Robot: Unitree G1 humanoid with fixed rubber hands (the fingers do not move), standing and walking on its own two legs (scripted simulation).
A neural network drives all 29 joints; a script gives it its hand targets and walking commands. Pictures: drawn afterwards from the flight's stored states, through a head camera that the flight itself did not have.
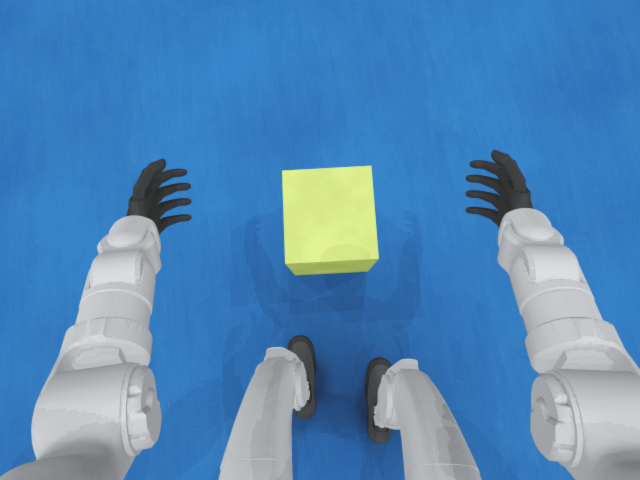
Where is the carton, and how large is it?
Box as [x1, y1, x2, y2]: [282, 166, 378, 274]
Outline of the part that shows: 371,166 282,171 285,263 294,274 367,271 378,258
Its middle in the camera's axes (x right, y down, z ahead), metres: +0.02 -0.03 +0.97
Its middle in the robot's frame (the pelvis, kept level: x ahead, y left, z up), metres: +0.51 +0.04 -0.57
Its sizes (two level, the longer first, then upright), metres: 0.210 0.200 0.250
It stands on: the floor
